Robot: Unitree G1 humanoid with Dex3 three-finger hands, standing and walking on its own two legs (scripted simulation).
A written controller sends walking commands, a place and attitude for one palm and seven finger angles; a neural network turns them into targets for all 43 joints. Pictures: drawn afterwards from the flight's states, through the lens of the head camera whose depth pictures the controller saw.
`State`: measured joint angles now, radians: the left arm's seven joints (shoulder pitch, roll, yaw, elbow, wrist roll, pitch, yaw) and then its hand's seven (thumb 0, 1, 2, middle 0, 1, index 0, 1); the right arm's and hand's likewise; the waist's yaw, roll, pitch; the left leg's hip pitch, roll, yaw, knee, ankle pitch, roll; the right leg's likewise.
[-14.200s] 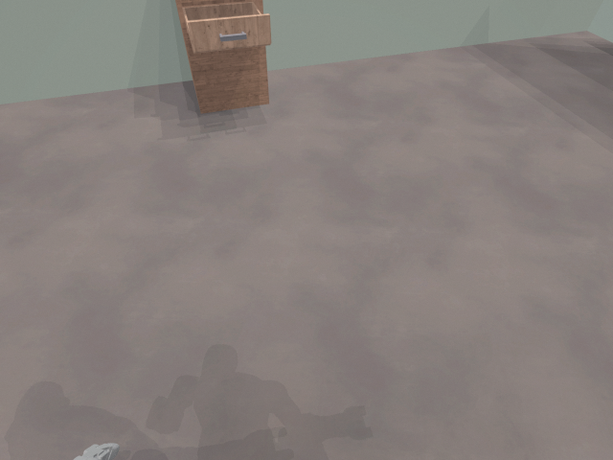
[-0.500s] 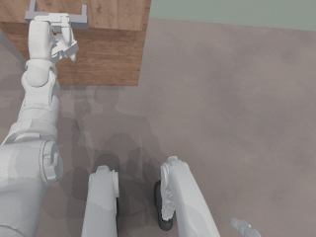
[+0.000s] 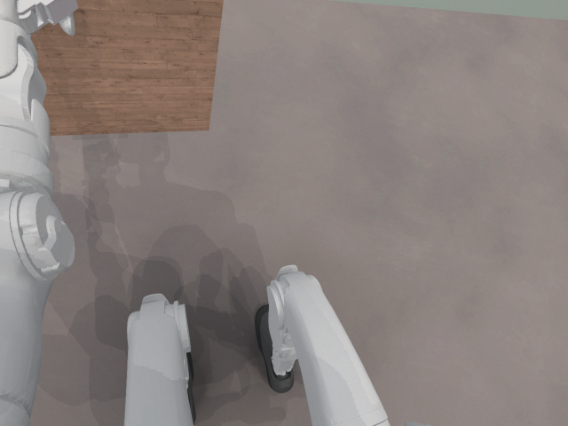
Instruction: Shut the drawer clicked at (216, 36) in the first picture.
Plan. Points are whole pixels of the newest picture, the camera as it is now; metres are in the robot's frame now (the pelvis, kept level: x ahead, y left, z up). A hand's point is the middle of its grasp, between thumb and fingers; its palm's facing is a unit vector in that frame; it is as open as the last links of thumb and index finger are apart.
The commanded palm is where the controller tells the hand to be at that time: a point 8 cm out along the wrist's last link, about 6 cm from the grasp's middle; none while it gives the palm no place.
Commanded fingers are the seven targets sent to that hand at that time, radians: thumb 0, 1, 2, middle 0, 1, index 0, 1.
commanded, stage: push the drawer shut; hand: left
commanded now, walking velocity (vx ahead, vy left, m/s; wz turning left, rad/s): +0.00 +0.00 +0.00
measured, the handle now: out of the picture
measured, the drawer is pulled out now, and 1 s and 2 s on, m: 0.00 0.00 0.00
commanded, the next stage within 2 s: pull the fist back off the drawer in 0.20 s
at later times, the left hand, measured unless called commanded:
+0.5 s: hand out of the picture +0.62 +0.17 +0.04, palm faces +0.03 -1.00 -0.07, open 3.2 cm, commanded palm +0.63 +0.14 +0.04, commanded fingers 0.00 0.90 0.90 -1.40 -1.60 -1.40 -1.60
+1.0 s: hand (65, 12) +0.59 +0.16 +0.04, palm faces +0.02 -1.00 -0.05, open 3.2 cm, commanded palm +0.57 +0.17 +0.04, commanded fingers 0.00 0.90 0.90 -1.40 -1.60 -1.40 -1.60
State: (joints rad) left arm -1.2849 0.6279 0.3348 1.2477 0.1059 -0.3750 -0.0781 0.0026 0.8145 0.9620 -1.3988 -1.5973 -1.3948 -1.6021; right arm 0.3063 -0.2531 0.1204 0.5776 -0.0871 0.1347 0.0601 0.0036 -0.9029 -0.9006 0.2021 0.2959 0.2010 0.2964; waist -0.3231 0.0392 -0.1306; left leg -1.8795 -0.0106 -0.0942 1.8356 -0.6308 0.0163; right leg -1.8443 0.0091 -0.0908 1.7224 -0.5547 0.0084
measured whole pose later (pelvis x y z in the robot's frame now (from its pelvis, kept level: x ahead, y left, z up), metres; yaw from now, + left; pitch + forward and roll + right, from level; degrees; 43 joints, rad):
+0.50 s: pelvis -0.02 +0.00 -0.01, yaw -1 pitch +38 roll -10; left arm -1.41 0.72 0.28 1.29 0.15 -0.29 -0.08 0.04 0.69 0.97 -1.40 -1.60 -1.39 -1.60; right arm 0.32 -0.25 0.15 0.58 -0.09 0.11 0.07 0.00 -0.90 -0.90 0.20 0.30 0.20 0.30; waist -0.37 0.02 -0.11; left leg -1.94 -0.02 -0.12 1.86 -0.59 0.02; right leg -1.88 0.01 -0.11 1.72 -0.51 0.01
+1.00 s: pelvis +0.02 +0.00 +0.02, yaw +0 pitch +38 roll -6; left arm -1.03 0.52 0.38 0.98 0.03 -0.33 -0.11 0.01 0.89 0.90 -1.40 -1.60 -1.39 -1.60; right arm 0.31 -0.24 0.09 0.53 -0.06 0.15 0.09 0.00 -0.90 -0.90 0.20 0.30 0.20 0.30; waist -0.26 0.04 -0.15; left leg -1.79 0.01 -0.06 1.77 -0.66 0.02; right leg -1.78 0.03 -0.06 1.67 -0.57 0.01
